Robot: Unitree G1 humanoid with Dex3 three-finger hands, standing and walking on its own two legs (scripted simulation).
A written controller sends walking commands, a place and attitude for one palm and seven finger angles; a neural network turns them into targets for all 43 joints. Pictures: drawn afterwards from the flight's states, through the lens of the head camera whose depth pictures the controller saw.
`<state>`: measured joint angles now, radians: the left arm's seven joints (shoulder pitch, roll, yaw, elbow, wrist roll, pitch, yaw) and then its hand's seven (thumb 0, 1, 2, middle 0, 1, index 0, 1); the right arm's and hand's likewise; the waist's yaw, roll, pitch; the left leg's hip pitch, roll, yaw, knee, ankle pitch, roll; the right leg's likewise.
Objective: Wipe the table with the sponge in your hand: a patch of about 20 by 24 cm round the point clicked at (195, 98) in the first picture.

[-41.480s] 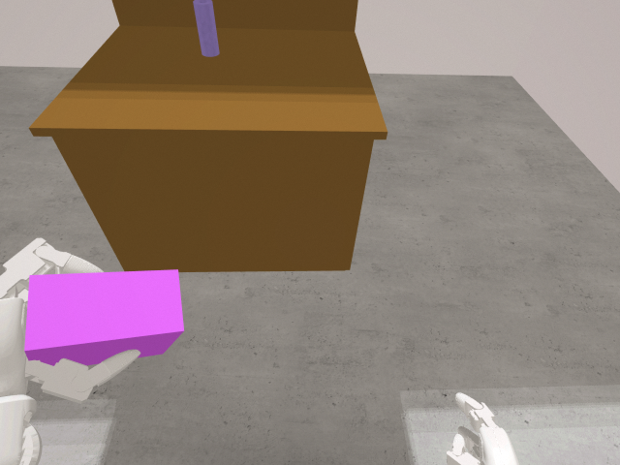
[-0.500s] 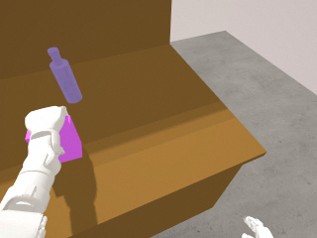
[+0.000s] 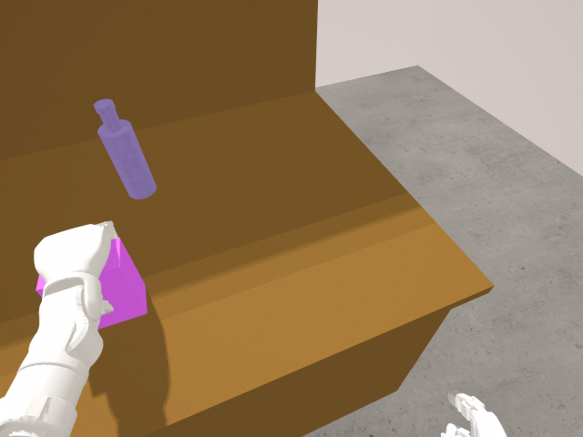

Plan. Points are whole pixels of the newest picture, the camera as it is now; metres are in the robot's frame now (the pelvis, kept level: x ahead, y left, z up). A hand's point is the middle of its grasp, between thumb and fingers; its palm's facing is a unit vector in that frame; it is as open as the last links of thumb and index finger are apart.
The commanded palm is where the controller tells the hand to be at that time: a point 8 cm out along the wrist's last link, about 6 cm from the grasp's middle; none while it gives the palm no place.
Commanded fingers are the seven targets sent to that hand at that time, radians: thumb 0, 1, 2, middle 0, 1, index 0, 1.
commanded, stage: wipe back along the first lane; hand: left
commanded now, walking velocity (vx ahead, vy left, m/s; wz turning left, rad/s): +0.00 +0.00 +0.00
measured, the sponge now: (103, 294) +0.31 +0.33 +0.00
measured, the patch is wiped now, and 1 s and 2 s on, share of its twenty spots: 1.00 1.00 1.00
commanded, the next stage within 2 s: lift the sponge slowly off the table in 1.22 s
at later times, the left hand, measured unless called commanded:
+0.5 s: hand (92, 305) +0.27 +0.31 +0.04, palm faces -0.01 -0.05 -1.00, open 10.3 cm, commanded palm +0.22 +0.29 +0.08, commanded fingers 0.00 0.10 1.30 -1.20 -1.60 -1.20 -1.60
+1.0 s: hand (92, 332) +0.23 +0.29 +0.04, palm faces +0.00 -0.08 -1.00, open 10.3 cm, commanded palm +0.18 +0.27 +0.08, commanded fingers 0.00 0.10 1.30 -1.20 -1.60 -1.20 -1.60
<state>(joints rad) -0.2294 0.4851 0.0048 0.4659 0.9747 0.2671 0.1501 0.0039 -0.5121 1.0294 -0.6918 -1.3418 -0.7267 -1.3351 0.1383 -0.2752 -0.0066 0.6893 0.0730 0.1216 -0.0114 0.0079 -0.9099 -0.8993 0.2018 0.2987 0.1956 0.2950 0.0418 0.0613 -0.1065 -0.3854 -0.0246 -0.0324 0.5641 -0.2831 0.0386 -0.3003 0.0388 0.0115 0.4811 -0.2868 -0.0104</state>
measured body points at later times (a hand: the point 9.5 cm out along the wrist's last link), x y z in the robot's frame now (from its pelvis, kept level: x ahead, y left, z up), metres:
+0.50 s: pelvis -0.01 +0.00 +0.00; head -0.02 -0.02 +0.45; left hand +0.26 +0.30 +0.10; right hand +0.20 -0.21 -0.10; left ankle +0.00 +0.09 -0.73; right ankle -0.03 -0.12 -0.73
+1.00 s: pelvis +0.00 -0.01 +0.00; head -0.02 -0.03 +0.45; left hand +0.22 +0.29 +0.10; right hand +0.23 -0.22 -0.08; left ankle +0.00 +0.09 -0.73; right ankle -0.03 -0.12 -0.73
